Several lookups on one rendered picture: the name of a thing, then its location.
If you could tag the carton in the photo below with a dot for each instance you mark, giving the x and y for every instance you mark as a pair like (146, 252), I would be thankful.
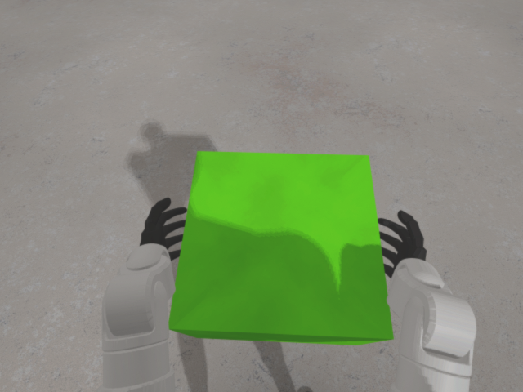
(282, 247)

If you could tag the robot right forearm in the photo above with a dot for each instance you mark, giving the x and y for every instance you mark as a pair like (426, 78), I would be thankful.
(437, 334)

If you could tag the robot left forearm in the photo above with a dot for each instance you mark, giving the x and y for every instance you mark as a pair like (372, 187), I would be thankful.
(135, 329)

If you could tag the robot left hand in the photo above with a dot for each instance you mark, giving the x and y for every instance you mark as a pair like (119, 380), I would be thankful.
(155, 231)

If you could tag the robot right hand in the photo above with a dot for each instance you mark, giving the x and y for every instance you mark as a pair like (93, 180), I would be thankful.
(411, 245)

